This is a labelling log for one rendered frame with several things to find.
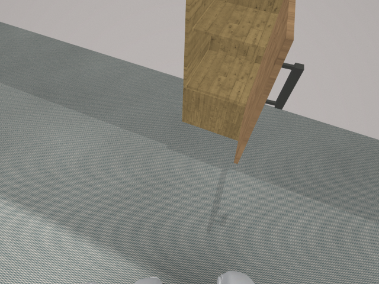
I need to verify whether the handle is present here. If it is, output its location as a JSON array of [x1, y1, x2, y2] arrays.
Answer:
[[266, 63, 304, 109]]

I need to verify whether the right robot thigh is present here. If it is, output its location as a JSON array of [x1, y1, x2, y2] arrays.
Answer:
[[217, 271, 254, 284]]

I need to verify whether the cupboard door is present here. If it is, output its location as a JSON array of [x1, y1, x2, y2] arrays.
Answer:
[[234, 0, 296, 164]]

